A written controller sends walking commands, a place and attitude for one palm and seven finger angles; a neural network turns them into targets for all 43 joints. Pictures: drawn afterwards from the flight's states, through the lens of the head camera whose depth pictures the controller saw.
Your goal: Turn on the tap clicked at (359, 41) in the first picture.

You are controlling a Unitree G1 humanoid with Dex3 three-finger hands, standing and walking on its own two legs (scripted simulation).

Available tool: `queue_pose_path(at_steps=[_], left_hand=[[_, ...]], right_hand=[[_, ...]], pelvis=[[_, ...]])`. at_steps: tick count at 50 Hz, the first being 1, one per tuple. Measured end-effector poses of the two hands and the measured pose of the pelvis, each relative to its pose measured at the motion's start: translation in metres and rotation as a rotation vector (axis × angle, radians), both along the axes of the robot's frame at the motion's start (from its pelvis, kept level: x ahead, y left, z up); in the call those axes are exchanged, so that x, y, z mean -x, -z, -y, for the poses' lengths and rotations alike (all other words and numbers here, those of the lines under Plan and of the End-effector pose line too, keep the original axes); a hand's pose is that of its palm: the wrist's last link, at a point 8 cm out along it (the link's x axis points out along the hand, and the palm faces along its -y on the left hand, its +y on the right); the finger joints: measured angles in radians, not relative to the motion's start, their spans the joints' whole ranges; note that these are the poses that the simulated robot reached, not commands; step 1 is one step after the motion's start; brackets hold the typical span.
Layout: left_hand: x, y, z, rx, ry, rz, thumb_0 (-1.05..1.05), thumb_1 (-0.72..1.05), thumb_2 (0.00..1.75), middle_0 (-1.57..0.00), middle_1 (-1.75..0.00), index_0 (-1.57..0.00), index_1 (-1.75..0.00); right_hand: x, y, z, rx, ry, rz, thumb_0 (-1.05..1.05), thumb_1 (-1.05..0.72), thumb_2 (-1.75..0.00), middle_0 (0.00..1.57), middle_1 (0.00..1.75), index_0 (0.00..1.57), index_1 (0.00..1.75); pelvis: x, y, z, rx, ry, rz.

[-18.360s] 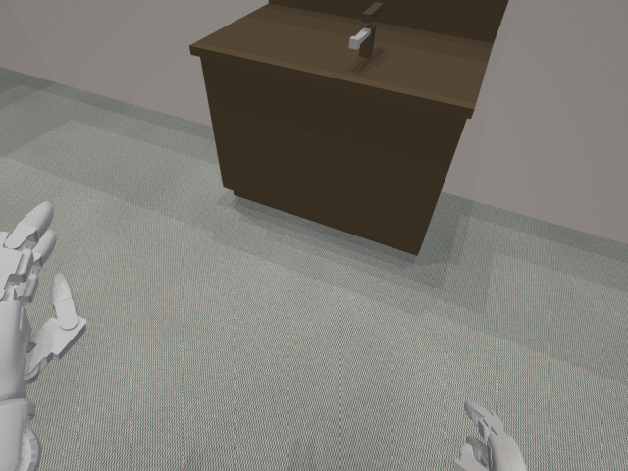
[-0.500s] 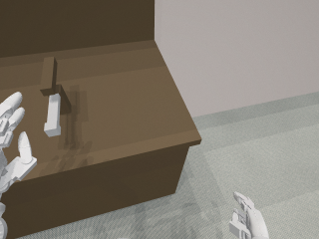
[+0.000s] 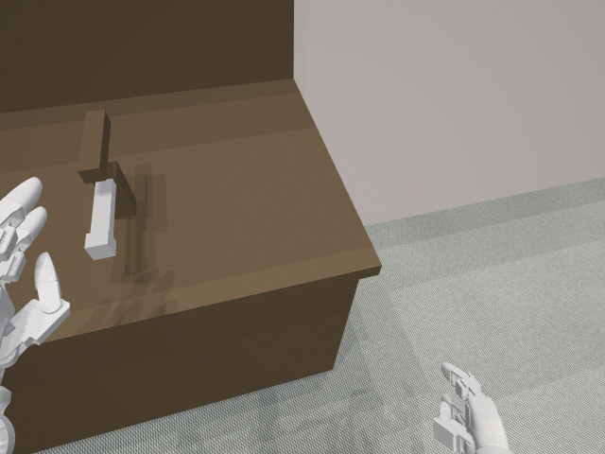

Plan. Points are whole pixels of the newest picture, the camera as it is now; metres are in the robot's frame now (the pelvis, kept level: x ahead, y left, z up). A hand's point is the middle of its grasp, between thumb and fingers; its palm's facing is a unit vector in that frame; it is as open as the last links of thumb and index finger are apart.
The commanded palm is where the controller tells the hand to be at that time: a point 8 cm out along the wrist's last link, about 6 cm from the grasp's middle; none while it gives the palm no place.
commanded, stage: shuffle to correct the standing spot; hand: left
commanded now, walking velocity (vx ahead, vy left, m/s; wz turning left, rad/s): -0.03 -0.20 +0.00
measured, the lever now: (101, 245) +0.35 +0.30 +0.06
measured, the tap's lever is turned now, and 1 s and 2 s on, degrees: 0 0 0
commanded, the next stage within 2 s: none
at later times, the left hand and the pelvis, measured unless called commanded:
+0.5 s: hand (70, 307) +0.21 +0.23 +0.16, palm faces +0.33 -0.86 -0.39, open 7.4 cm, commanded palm +0.16 +0.28 +0.18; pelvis +0.00 +0.00 +0.00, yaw +0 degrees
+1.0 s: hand (75, 300) +0.22 +0.23 +0.16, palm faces +0.32 -0.86 -0.39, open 7.4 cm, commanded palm +0.17 +0.28 +0.18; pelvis +0.01 +0.00 +0.00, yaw +0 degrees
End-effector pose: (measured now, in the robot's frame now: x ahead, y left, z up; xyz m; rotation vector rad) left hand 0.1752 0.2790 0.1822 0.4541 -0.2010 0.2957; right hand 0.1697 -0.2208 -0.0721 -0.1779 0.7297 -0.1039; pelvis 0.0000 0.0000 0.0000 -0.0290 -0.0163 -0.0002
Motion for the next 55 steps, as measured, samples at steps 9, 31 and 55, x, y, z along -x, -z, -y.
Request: queue_pose_path(at_steps=[9, 31, 55], left_hand=[[0.0, 0.001, 0.007, 0.01, 0.009, 0.003, 0.02, 0.89, 0.9, -0.21, -0.3, -0.21, -0.3], [-0.005, 0.002, 0.008, 0.011, 0.004, 0.002, 0.02, 0.89, 0.9, -0.21, -0.3, -0.21, -0.3], [-0.008, 0.003, 0.004, 0.018, -0.005, -0.007, 0.02, 0.89, 0.9, -0.21, -0.3, -0.21, -0.3]], right_hand=[[0.003, 0.001, 0.004, -0.005, 0.003, 0.003, 0.01, -0.9, -0.89, 0.2, 0.3, 0.2, 0.3], [0.006, 0.005, 0.008, -0.003, 0.014, -0.017, 0.02, -0.9, -0.89, 0.2, 0.3, 0.2, 0.3], [-0.002, 0.002, 0.008, 0.007, 0.019, -0.015, 0.02, -0.9, -0.89, 0.2, 0.3, 0.2, 0.3]], pelvis=[[0.003, 0.001, 0.003, -0.001, 0.001, 0.0], [0.0, 0.002, 0.005, -0.001, 0.007, -0.005], [-0.005, 0.001, 0.003, 0.0, -0.003, -0.004]])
